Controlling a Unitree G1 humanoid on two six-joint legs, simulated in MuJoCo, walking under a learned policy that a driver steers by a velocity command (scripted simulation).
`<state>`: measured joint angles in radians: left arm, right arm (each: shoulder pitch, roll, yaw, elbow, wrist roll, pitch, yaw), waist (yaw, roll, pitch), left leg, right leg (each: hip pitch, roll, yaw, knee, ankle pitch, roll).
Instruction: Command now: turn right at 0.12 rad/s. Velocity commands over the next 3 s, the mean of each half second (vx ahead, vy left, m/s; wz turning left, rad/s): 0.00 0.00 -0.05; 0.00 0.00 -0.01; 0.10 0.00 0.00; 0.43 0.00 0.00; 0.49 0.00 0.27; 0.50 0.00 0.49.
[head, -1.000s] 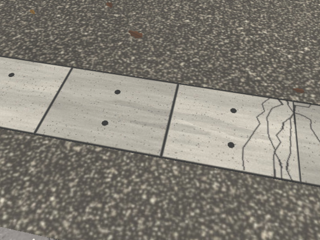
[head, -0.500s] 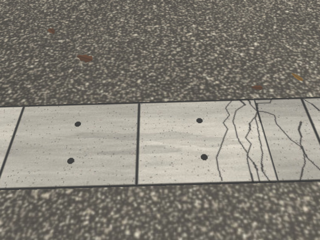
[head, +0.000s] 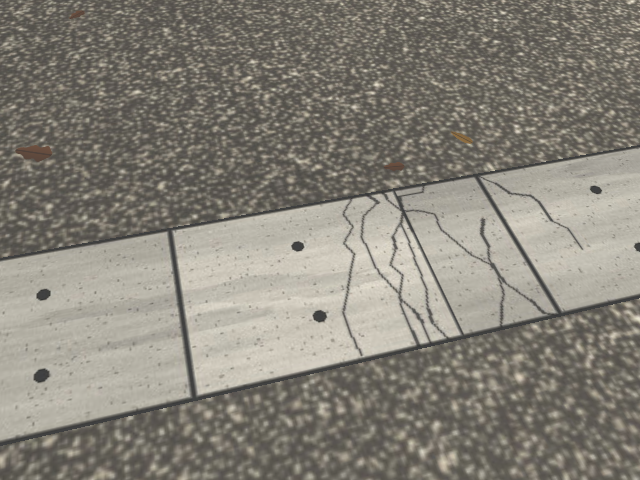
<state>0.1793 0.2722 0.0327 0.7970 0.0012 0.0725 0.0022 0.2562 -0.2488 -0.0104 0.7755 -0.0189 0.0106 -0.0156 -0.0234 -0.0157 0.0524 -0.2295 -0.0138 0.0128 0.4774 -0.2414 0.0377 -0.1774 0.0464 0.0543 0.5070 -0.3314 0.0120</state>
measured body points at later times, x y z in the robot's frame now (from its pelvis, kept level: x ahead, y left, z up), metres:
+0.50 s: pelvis -0.01 -0.02 +0.01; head -0.01 -0.03 +0.46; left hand +0.04 +0.23 -0.14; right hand +0.01 -0.28 -0.15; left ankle +0.01 +0.10 -0.74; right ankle -0.03 -0.11 -0.74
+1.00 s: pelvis +0.00 -0.02 +0.00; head +0.00 -0.02 +0.45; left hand -0.01 +0.21 -0.15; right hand -0.01 -0.25 -0.16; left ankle +0.01 +0.10 -0.74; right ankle -0.03 -0.12 -0.74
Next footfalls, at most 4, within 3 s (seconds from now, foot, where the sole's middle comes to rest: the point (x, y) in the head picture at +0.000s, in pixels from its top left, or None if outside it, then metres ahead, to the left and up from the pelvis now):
0.02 right None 0.01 -0.11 -0.78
2.00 right None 0.44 -0.04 -0.78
2.54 left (262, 372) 0.72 0.13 -0.78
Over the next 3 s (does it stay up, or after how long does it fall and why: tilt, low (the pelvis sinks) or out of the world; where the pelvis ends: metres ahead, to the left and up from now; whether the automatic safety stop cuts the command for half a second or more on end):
stays up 0.84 0.11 0.00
